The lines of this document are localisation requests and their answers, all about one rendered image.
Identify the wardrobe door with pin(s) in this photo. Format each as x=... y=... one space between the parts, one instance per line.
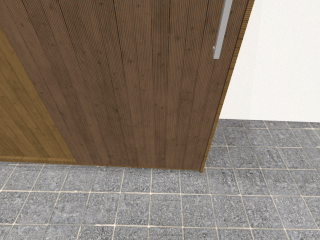
x=26 y=127
x=126 y=82

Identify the handle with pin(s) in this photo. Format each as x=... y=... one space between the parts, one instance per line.
x=222 y=28

